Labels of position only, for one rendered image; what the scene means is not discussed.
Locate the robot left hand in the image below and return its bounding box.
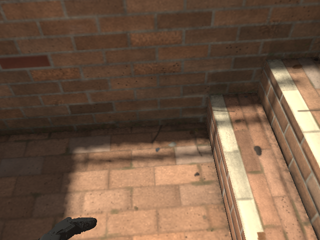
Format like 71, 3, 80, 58
38, 217, 97, 240

